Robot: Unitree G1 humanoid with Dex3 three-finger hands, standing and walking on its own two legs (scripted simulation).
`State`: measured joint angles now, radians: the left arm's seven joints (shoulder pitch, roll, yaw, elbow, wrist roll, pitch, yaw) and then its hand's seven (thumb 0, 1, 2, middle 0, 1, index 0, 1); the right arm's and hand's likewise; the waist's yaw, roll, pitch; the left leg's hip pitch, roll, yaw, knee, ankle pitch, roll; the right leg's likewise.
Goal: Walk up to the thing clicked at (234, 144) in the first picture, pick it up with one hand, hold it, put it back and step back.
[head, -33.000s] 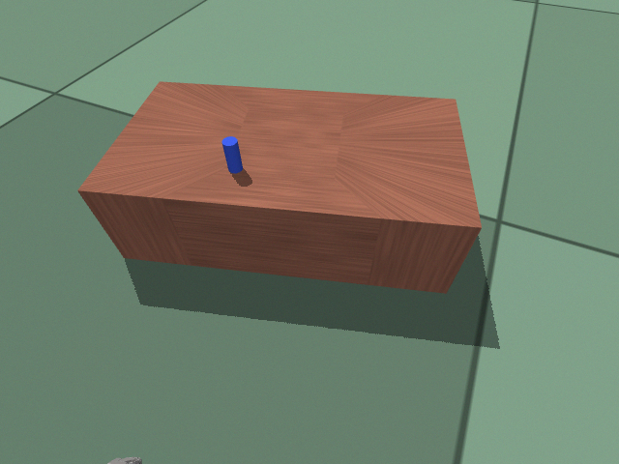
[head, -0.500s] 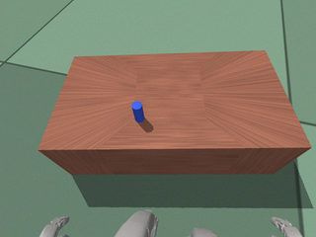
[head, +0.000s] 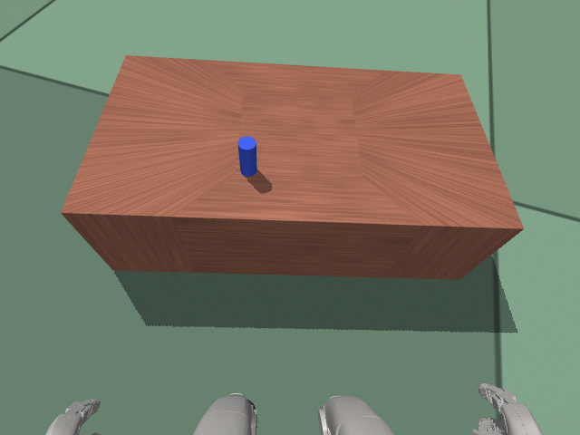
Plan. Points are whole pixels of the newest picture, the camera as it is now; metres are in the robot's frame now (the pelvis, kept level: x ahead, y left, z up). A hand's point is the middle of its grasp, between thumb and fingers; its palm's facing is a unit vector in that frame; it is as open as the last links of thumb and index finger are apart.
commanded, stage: step back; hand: left
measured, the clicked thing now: (247, 157) +0.80 +0.16 -0.32
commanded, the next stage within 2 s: stand in 2.00 s
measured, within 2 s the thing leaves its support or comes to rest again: neither
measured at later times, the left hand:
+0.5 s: hand out of the picture -0.04 +0.23 -0.14, palm faces +0.06 -0.90 -0.42, open 7.4 cm
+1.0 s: hand out of the picture -0.27 +0.18 -0.15, palm faces +0.03 -0.90 -0.43, open 7.4 cm
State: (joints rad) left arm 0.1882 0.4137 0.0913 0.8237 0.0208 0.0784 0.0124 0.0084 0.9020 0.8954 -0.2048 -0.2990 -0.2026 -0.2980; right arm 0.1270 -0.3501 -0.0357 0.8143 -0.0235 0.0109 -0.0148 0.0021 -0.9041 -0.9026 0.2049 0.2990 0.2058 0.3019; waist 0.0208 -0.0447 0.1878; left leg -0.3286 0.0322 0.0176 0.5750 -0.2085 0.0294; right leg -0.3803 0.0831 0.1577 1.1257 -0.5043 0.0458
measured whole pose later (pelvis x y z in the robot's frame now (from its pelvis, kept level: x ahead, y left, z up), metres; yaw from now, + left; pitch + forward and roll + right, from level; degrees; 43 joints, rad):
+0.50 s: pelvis -0.16 -0.05 -0.01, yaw +5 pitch -2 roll +1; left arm 0.12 0.38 0.06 0.74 0.03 0.05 0.01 0.01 0.90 0.90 -0.21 -0.30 -0.21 -0.30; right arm 0.23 -0.39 -0.04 0.88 -0.02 0.03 -0.02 0.00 -0.91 -0.90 0.20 0.30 0.20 0.30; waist 0.00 0.00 0.17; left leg -0.24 -0.04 -0.01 0.67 -0.39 0.00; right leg -0.39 -0.06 -0.08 0.72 -0.29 -0.02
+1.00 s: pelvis -0.32 -0.09 -0.01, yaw +2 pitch -2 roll +1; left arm 0.22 0.36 0.05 0.91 0.05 0.02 0.01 0.01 0.90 0.89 -0.21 -0.30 -0.21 -0.30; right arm 0.13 -0.43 -0.05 0.87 -0.01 0.06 -0.01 0.00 -0.91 -0.90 0.20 0.30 0.20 0.30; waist 0.04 0.03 0.12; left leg -0.50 -0.07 -0.12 1.10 -0.47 0.00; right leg -0.29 -0.02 0.02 0.69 -0.35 0.00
